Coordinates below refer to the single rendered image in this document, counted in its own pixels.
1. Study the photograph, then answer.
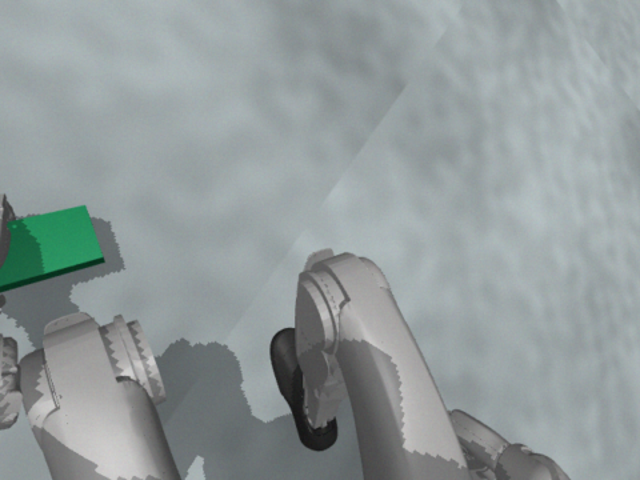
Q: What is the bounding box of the right robot arm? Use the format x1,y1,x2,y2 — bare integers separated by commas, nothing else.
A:
495,443,571,480

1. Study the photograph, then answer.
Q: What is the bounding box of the right robot foot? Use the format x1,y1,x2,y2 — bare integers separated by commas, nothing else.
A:
270,328,338,451

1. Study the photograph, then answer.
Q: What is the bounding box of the carton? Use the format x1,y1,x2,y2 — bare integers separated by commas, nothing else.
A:
0,205,105,293

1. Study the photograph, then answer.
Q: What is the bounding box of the left robot arm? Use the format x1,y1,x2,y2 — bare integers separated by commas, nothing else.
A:
0,334,23,430

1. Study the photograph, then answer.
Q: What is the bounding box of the right robot hand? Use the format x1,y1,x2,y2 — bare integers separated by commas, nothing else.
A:
447,410,511,480

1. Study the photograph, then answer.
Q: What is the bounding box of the left robot hand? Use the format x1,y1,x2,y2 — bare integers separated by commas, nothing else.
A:
0,194,16,314

